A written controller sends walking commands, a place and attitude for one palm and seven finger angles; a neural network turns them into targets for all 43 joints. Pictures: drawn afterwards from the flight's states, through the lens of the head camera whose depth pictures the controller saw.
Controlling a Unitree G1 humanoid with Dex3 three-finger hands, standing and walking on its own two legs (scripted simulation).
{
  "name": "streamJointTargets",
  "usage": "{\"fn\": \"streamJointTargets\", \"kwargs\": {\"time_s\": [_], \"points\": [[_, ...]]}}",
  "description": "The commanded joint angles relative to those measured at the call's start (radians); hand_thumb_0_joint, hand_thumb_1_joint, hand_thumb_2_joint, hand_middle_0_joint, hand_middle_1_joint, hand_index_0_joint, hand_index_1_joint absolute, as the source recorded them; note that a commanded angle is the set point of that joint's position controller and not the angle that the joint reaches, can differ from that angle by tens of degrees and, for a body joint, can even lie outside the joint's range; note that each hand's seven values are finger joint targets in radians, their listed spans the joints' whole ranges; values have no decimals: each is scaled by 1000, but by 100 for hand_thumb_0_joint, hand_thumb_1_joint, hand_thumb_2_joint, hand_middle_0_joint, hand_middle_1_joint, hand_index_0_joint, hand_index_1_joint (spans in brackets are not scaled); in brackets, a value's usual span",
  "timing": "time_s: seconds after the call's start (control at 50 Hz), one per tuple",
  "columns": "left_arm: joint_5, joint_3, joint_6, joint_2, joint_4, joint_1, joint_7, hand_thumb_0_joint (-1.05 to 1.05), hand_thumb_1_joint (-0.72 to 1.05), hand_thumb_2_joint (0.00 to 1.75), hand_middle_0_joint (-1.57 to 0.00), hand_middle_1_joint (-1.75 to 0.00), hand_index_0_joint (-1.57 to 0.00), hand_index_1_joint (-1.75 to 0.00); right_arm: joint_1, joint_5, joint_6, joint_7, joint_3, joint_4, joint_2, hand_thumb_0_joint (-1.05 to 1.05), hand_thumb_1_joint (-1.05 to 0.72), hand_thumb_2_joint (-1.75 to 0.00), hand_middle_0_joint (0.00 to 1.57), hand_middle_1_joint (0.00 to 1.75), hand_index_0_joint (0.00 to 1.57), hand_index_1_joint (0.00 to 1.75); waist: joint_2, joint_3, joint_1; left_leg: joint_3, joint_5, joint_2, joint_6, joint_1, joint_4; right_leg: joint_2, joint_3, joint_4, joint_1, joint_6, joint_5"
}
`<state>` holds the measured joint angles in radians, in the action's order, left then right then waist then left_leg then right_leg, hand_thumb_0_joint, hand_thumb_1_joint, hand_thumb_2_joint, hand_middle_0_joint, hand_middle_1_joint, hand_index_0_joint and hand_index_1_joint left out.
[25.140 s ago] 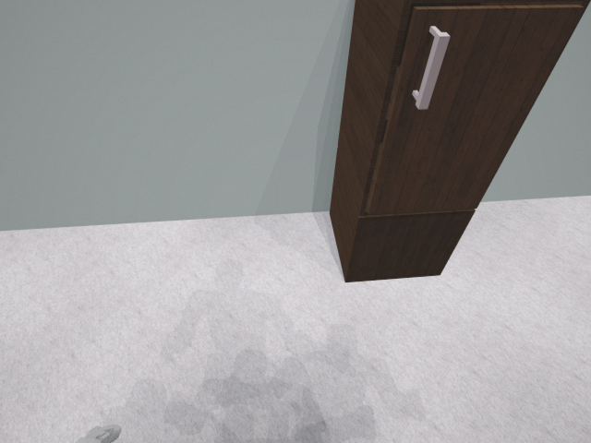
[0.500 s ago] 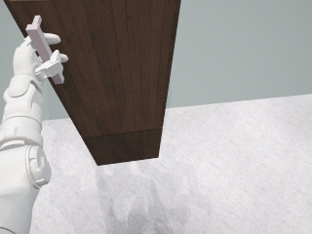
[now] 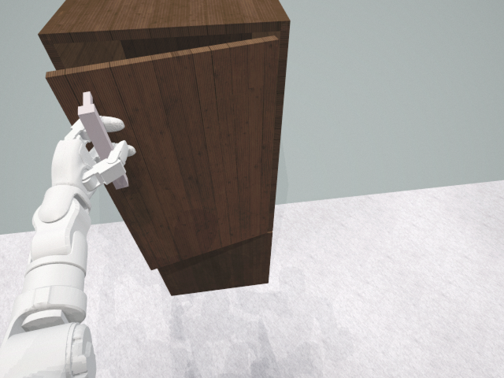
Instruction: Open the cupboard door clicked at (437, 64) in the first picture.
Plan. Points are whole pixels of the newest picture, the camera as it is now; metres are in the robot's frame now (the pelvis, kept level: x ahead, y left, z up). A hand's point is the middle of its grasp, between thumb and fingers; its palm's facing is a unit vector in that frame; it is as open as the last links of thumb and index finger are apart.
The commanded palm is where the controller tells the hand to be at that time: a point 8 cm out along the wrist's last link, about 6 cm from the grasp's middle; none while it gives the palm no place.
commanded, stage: pull the door open along its arc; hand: left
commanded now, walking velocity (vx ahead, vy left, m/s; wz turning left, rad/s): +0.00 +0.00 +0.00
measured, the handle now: (105, 142) +0.46 +0.23 +0.15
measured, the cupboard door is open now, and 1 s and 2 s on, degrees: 13 47 49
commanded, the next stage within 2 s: open thumb and fingers to let go in 0.50 s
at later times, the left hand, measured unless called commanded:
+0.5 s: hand (195, 225) +0.29 +0.07 +0.16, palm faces +0.42 -0.91 +0.04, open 6.2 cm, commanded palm +0.22 +0.12 +0.15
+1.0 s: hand (198, 228) +0.28 +0.07 +0.15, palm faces +0.46 -0.89 +0.01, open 10.0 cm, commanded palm +0.23 +0.10 +0.15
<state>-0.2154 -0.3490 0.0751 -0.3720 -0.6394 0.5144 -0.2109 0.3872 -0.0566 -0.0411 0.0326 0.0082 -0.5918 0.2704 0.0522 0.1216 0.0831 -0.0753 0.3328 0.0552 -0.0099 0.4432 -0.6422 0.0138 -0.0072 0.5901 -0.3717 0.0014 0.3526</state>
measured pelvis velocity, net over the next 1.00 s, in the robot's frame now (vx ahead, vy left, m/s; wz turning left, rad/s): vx -0.01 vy -0.03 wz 0.09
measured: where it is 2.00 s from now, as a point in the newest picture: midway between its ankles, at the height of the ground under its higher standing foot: outside the picture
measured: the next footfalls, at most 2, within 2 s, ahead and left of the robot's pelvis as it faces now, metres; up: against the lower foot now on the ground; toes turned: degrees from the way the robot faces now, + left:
none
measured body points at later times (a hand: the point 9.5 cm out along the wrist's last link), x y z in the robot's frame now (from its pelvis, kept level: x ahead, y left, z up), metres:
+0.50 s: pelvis -0.01 -0.03 +0.01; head -0.05 -0.06 +0.46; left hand +0.26 +0.12 +0.16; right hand +0.22 -0.21 -0.06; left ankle -0.01 +0.11 -0.73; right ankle -0.04 -0.12 -0.73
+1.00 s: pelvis -0.01 -0.03 +0.01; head -0.05 -0.06 +0.46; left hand +0.25 +0.11 +0.15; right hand +0.18 -0.23 -0.09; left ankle -0.01 +0.11 -0.73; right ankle -0.04 -0.12 -0.73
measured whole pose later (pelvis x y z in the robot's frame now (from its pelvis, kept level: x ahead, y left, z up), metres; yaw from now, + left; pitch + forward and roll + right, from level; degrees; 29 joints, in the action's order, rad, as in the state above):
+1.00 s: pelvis -0.01 -0.03 +0.01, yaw +5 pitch -4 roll +0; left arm 0.01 0.18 -0.27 0.12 0.12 0.05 0.57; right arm 0.14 0.03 -0.11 0.01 0.02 -0.66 0.18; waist 0.06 0.03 -0.02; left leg 0.01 0.26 0.04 0.03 0.20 -0.53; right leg 0.01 -0.09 0.52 -0.11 -0.04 0.34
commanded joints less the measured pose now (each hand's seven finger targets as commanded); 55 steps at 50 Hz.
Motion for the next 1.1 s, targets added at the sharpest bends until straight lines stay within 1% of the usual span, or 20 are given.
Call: {"fn": "streamJointTargets", "kwargs": {"time_s": [0.0, 0.02, 0.04, 0.06, 0.12, 0.14, 0.22, 0.24, 0.32, 0.34, 0.4, 0.46, 0.56, 0.58, 0.66, 0.76, 0.88, 0.94, 0.98, 1.08], "points": [[-56, -86, 7, -169, 465, 158, 96, 0, 90, 90, -40, -135, -40, -135, -124, -7, 73, -2, -44, 172, 104, 0, -90, -90, 20, 30, 20, 30, -12, 279, -136, 44, -496, -41, -23, -230, 50, 30, -51, -34, 156, -15, -552], [-58, -70, -24, -89, 515, 109, 182, 0, 90, 90, -40, -135, -40, -135, -160, -5, 84, -10, -41, 174, 89, 0, -90, -90, 20, 30, 20, 30, -8, 243, -147, 43, -467, -42, -15, -221, 65, 30, -60, -41, 157, -17, -516], [-53, -44, -45, -33, 560, 71, 253, 0, 90, 90, -40, -135, -40, -135, -181, -2, 95, -15, -39, 168, 84, 0, -90, -90, 20, 30, 20, 30, -50, 210, -140, 47, -437, -40, -13, -215, 73, 30, -68, -53, 151, -15, -485], [-40, -19, -65, 20, 595, 15, 304, 0, 90, 90, -40, -135, -40, -135, -199, 0, 100, -19, -41, 162, 80, 0, -90, -90, 20, 30, 20, 30, -35, 192, -137, 45, -430, -36, -8, -222, 84, 28, -68, -55, 143, -15, -471], [33, 67, -112, 119, 781, -78, 440, 0, 90, 90, -40, -135, -40, -135, -248, 19, 103, -33, -38, 161, 62, 0, -90, -90, 20, 30, 20, 30, -25, 215, -143, 43, -477, -32, -1, -267, 89, 17, -68, -45, 168, -17, -487], [62, 98, -129, 138, 817, -100, 485, 0, 90, 90, -40, -135, -40, -135, -259, 30, 99, -34, -36, 160, 61, 0, -90, -90, 20, 30, 20, 30, -68, 216, -138, 43, -463, -31, -3, -269, 90, 13, -67, -51, 184, -14, -481], [120, 181, -224, 248, 934, -142, 634, 0, 90, 90, -40, -135, -40, -135, -332, 50, 64, -28, -21, 160, 34, 0, -90, -90, 20, 30, 20, 30, -93, 160, -132, 40, -373, -37, 4, -273, 117, -1, -55, -94, 209, -15, -423], [140, 198, -245, 260, 938, -159, 668, 0, 90, 90, -40, -135, -40, -135, -344, 60, 56, -23, -21, 154, 32, 0, -90, -90, 20, 30, 20, 30, -133, 142, -126, 46, -350, -38, 1, -274, 117, -5, -52, -112, 215, -12, -399], [207, 328, -319, 380, 1010, -233, 758, 0, 90, 90, -40, -135, -40, -135, -404, 74, 16, -31, -6, 153, 2, 0, -90, -90, 20, 30, 20, 30, -87, 96, -132, 46, -354, -48, 5, -297, 127, -22, -45, -144, 229, -22, -403], [221, 354, -329, 396, 1005, -257, 768, 0, 90, 90, -40, -135, -40, -135, -408, 80, 11, -32, -11, 147, 2, 0, -90, -90, 20, 30, 20, 30, -136, 79, -124, 49, -352, -45, 2, -301, 117, -22, -42, -161, 225, -19, -403], [246, 412, -345, 441, 1070, -351, 775, 0, 90, 90, -40, -135, -40, -135, -433, 84, -17, -43, -6, 157, -9, 0, -90, -90, 20, 30, 20, 30, -109, 83, -139, 48, -372, -53, 3, -312, 119, -33, -31, -157, 252, -21, -469], [258, 460, -347, 467, 1112, -419, 773, 0, 90, 90, -40, -135, -40, -135, -452, 86, -38, -48, -5, 163, -18, 0, -90, -90, 20, 30, 20, 30, -127, 59, -141, 51, -367, -54, 2, -307, 113, -38, -20, -165, 255, -18, -491], [262, 539, -351, 545, 1052, -232, 807, 0, 90, 90, -40, -135, -40, -135, -483, 87, -31, -45, -1, 130, -23, 0, -90, -90, 20, 30, 20, 30, -132, 1, -110, 70, -310, -61, -3, -315, 88, -44, -14, -193, 183, -17, -382], [260, 516, -349, 520, 1006, -142, 819, 0, 90, 90, -40, -135, -40, -135, -482, 86, -27, -38, 3, 111, -22, 0, -90, -90, 20, 30, 20, 30, -155, -10, -96, 76, -286, -65, -4, -309, 89, -48, -11, -202, 166, -14, -338], [253, 480, -330, 496, 971, -142, 823, 0, 62, 78, -38, -132, -38, -132, -482, 89, -17, -23, -4, 101, -26, 0, -90, -90, 20, 30, 20, 30, -155, 60, -127, 73, -284, -75, -5, -324, 98, -60, 3, -208, 212, -9, -352], [248, 487, -296, 502, 977, -178, 804, 0, 27, 63, -35, -128, -35, -128, -453, 92, -18, -16, -9, 108, -26, 0, -90, -90, 20, 30, 20, 30, -193, 108, -132, 72, -332, -71, -6, -324, 113, -62, -8, -172, 272, 1, -495], [256, 520, -275, 527, 1005, -192, 795, 0, -15, 45, -32, -124, -32, -124, -445, 91, -10, -19, -14, 116, -27, 0, -90, -90, 20, 30, 20, 30, -161, 92, -126, 67, -344, -66, -6, -344, 110, -55, -19, -169, 253, -6, -484], [261, 515, -275, 508, 992, -167, 794, 0, -36, 36, -31, -122, -31, -122, -450, 89, -11, -17, -14, 106, -26, 0, -90, -90, 20, 30, 20, 30, -160, 52, -122, 66, -319, -66, -7, -337, 106, -55, -11, -196, 229, -8, -415], [264, 536, -271, 530, 998, -151, 797, 0, -50, 30, -30, -120, -30, -120, -455, 89, -5, -19, -13, 107, -27, 0, -90, -90, 20, 30, 20, 30, -129, 48, -119, 67, -316, -65, -6, -348, 107, -48, -23, -189, 212, -19, -370], [262, 536, -275, 537, 953, -97, 809, 0, -50, 30, -27, -105, -27, -105, -464, 90, 1, -18, -12, 99, -25, 0, -90, -90, 20, 30, 20, 30, -142, 37, -116, 71, -280, -64, -6, -349, 114, -39, -32, -202, 181, -25, -265]]}}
